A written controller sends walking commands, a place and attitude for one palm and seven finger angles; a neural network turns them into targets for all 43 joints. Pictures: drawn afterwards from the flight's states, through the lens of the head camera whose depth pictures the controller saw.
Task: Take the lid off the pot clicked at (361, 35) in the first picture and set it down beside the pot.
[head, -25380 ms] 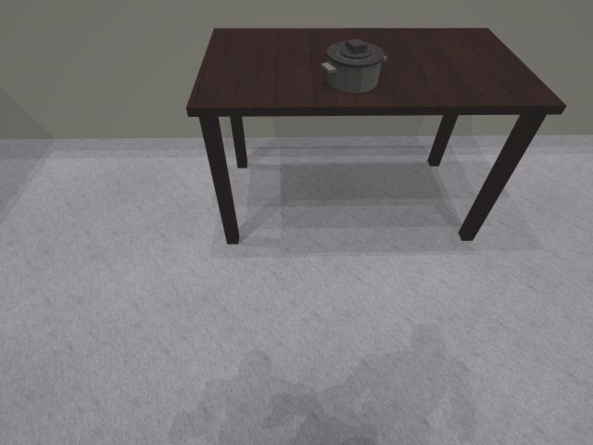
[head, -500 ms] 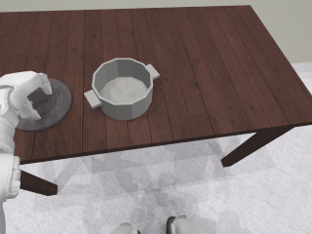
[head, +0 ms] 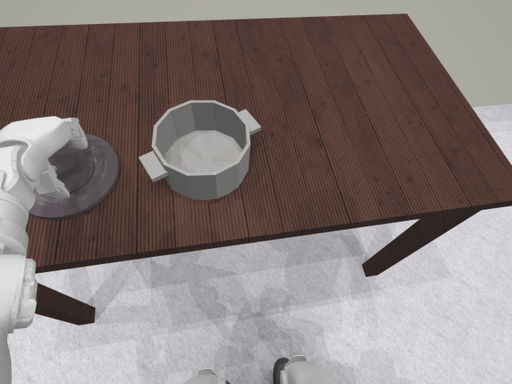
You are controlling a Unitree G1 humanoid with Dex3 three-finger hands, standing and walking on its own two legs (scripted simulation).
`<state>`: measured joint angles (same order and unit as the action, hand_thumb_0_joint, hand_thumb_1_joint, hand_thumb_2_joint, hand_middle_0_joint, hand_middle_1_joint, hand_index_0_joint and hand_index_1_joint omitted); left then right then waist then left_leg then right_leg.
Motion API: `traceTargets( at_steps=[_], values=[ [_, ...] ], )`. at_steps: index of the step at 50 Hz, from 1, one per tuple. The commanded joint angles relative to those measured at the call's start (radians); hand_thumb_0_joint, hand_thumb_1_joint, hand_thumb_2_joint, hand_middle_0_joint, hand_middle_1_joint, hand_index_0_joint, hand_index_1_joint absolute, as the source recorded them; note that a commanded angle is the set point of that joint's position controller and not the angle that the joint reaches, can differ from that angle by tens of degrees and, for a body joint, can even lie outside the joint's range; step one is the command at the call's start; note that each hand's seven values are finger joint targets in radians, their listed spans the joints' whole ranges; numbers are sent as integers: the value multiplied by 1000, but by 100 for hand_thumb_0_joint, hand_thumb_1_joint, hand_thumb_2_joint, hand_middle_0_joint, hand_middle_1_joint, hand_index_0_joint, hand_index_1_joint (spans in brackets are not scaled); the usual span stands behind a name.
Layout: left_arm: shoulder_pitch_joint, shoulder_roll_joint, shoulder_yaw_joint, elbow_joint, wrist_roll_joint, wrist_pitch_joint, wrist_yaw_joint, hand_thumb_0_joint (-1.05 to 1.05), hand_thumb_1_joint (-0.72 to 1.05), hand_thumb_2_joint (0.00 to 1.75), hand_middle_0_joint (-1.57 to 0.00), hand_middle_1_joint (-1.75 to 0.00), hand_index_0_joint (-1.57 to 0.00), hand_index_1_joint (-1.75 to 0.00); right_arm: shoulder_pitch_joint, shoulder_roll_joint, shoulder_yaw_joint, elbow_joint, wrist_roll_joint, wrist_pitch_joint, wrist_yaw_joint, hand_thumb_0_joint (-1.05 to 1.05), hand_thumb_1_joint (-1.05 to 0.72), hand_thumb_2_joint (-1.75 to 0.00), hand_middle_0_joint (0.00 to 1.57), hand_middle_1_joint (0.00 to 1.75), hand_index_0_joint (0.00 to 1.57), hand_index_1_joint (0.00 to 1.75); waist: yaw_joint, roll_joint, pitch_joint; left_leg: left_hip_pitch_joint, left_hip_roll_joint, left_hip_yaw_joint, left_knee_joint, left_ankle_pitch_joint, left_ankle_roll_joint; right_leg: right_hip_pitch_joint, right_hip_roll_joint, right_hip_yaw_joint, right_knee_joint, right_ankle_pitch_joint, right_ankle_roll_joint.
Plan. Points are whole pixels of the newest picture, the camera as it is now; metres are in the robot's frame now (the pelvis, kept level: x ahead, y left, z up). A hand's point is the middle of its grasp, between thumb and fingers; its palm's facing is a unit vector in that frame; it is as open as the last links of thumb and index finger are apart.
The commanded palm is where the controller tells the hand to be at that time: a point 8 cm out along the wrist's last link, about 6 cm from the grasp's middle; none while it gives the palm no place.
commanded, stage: raise the empty hand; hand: left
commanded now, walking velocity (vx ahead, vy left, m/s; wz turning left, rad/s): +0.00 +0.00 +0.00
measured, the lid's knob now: (59, 164) +0.49 +0.31 -0.01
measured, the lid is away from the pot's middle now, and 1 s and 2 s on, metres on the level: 0.25 0.25 0.25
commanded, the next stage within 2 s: draw the hand back to the body in 1.08 s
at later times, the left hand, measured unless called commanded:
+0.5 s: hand (31, 146) +0.46 +0.31 +0.07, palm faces -0.41 -0.10 -0.91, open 11.1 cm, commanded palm +0.47 +0.30 +0.13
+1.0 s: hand (7, 121) +0.46 +0.30 +0.13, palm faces -0.37 -0.09 -0.92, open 11.1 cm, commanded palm +0.46 +0.30 +0.18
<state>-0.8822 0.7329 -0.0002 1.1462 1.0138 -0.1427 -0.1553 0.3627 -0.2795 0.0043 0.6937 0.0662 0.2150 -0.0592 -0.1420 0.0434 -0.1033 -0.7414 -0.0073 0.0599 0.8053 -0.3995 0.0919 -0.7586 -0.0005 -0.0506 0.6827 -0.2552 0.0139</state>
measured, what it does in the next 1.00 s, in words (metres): stands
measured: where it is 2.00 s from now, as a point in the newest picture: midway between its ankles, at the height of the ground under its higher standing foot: outside the picture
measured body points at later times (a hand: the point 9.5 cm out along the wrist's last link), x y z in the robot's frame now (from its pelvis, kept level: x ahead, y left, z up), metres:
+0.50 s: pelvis +0.02 +0.00 +0.02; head +0.10 +0.01 +0.46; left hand +0.48 +0.31 +0.13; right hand +0.03 -0.28 -0.11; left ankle -0.02 +0.05 -0.70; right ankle +0.03 -0.14 -0.70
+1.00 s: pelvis +0.02 +0.00 +0.03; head +0.08 +0.00 +0.48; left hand +0.47 +0.31 +0.18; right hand +0.08 -0.27 -0.10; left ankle -0.02 +0.05 -0.70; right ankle +0.03 -0.14 -0.70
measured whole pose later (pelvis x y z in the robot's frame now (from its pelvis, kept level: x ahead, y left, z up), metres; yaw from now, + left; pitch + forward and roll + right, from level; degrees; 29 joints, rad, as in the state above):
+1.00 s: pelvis +0.02 +0.00 +0.03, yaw +2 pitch +11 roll -2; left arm -0.89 0.72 -0.05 1.02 0.94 -0.11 -0.29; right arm 0.29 -0.29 0.01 0.69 0.08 0.19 -0.05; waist -0.08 0.06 -0.06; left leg -0.40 -0.04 0.05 0.52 -0.31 0.09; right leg -0.43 -0.02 -0.05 0.43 -0.19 0.02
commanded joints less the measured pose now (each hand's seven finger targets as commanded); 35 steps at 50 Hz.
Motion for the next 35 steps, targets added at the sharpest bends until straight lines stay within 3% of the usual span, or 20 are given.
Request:
traceTargets(
  at_steps=[1, 2, 4, 6, 9, 11, 12, 13, 14, 15, 17, 20, 22, 25, 27, 29, 31, 33, 35],
  values=[
    [-434, 334, 80, -182, -10, 6, 41, 0, 1, 61, -33, -89, -33, -89, 139, -186, -59, -40, -2, -13, -15, 0, -90, -90, 20, 30, 20, 30, 15, 136, -433, 430, 23, -107, -112, 545, -62, 134, 49, -22, -58, 177, -73],
    [-428, 340, 80, -179, -8, 9, 40, 0, 1, 61, -33, -89, -33, -89, 137, -185, -58, -44, -2, -10, -15, 0, -90, -90, 20, 30, 20, 30, 16, 137, -438, 428, 18, -102, -113, 546, -62, 153, 50, -17, -62, 190, -72],
    [-421, 262, 21, -146, -15, 21, 31, 0, 1, 61, -33, -89, -33, -89, 132, -183, -57, -41, 0, -14, -13, 0, -90, -90, 20, 30, 20, 30, 3, 108, -396, 415, 20, -101, -124, 522, -57, 143, 50, -21, -74, 181, -69],
    [-432, 307, 58, -184, -24, 14, 20, 0, 1, 61, -33, -89, -33, -89, 130, -187, -60, -43, 1, -17, -12, 0, -90, -90, 20, 30, 20, 30, 20, 128, -410, 442, 21, -100, -136, 554, -57, 171, 44, -16, -82, 203, -73],
    [-426, 347, 78, -183, -19, 12, 14, 0, 1, 61, -33, -89, -33, -89, 128, -187, -56, -48, 1, -19, -18, 0, -90, -90, 20, 30, 20, 30, 21, 80, -420, 421, 15, -95, -150, 528, -49, 228, 44, -9, -92, 223, -69],
    [-428, 324, 67, -224, -24, 4, 6, 0, 1, 61, -33, -89, -33, -89, 118, -182, -60, -50, 3, -24, -17, 0, -90, -90, 20, 30, 20, 30, 29, 135, -424, 475, 20, -98, -160, 592, -60, 223, 38, -12, -102, 239, -74],
    [-397, 325, 75, -217, -27, 4, 6, 0, 1, 61, -33, -89, -33, -89, 119, -177, -62, -51, 1, -25, -16, 0, -90, -90, 20, 30, 20, 30, 33, 111, -431, 485, 20, -101, -160, 623, -60, 241, 41, -12, -106, 253, -70],
    [-367, 286, 48, -162, -33, 9, 1, 0, 1, 61, -33, -89, -33, -89, 114, -180, -60, -49, 3, -25, -15, 0, -90, -90, 20, 30, 20, 30, 22, 76, -387, 465, 21, -94, -160, 592, -56, 223, 43, -14, -112, 244, -67],
    [-381, 286, 40, -158, -41, 12, -4, 0, 1, 61, -33, -89, -33, -89, 108, -185, -57, -46, 5, -24, -13, 0, -90, -90, 20, 30, 20, 30, 22, 63, -349, 436, 20, -92, -173, 542, -52, 224, 41, -13, -122, 225, -67],
    [-392, 300, 47, -167, -42, 13, -7, 0, 1, 61, -33, -89, -33, -89, 106, -188, -58, -46, 5, -24, -14, 0, -90, -90, 20, 30, 20, 30, 24, 49, -351, 426, 19, -86, -182, 508, -43, 245, 38, -9, -126, 225, -67],
    [-429, 328, 60, -231, -37, 6, -13, 0, 1, 61, -33, -89, -33, -89, 103, -183, -59, -54, 5, -26, -16, 0, -90, -90, 20, 30, 20, 30, 33, 114, -398, 477, 14, -92, -192, 559, -50, 275, 34, -3, -132, 248, -72],
    [-446, 323, 65, -271, -43, 1, -18, 0, 1, 61, -33, -89, -33, -89, 95, -178, -63, -50, 5, -29, -20, 0, -90, -90, 20, 30, 20, 30, 33, 106, -419, 531, 21, -101, -199, 637, -53, 292, 33, -5, -146, 279, -69],
    [-414, 291, 42, -220, -55, 5, -28, 0, 1, 61, -33, -89, -33, -89, 90, -180, -61, -44, 6, -31, -20, 0, -90, -90, 20, 30, 20, 30, 26, 85, -374, 521, 22, -92, -200, 633, -50, 284, 32, -7, -155, 285, -66],
    [-426, 278, 33, -263, -57, 6, -35, 0, 1, 61, -33, -89, -33, -89, 76, -177, -62, -48, 7, -30, -16, 0, -90, -90, 20, 30, 20, 30, 34, 93, -388, 544, 20, -98, -219, 654, -52, 312, 30, -7, -168, 299, -69],
    [-403, 280, 33, -221, -60, 10, -43, 0, 1, 61, -33, -89, -33, -89, 69, -180, -59, -49, 8, -31, -14, 0, -90, -90, 20, 30, 20, 30, 34, 65, -352, 530, 20, -97, -221, 648, -51, 315, 30, -7, -174, 297, -67],
    [-436, 308, 46, -270, -62, 10, -47, 0, 1, 61, -33, -89, -33, -89, 58, -182, -59, -56, 9, -30, -14, 0, -90, -90, 20, 30, 20, 30, 40, 73, -374, 531, 15, -94, -237, 614, -43, 353, 25, 0, -184, 304, -68],
    [-477, 316, 51, -335, -57, 4, -50, 0, 1, 61, -33, -89, -33, -89, 46, -178, -61, -63, 7, -32, -17, 0, -90, -90, 20, 30, 20, 30, 42, 130, -404, 592, 20, -105, -243, 693, -53, 354, 20, 0, -191, 325, -71],
    [-461, 283, 32, -294, -64, 17, -54, 0, 1, 61, -33, -89, -33, -89, 45, -174, -60, -56, 8, -35, -15, 0, -90, -90, 20, 30, 20, 30, 39, 101, -375, 591, 22, -106, -246, 680, -53, 349, 25, -7, -199, 307, -66],
    [-436, 313, 62, -297, -69, 17, -56, 0, 1, 61, -33, -89, -33, -89, 38, -174, -58, -65, 8, -34, -14, 0, -90, -90, 20, 30, 20, 30, 50, 87, -387, 585, 17, -106, -258, 682, -50, 392, 22, -5, -203, 329, -68]
  ],
)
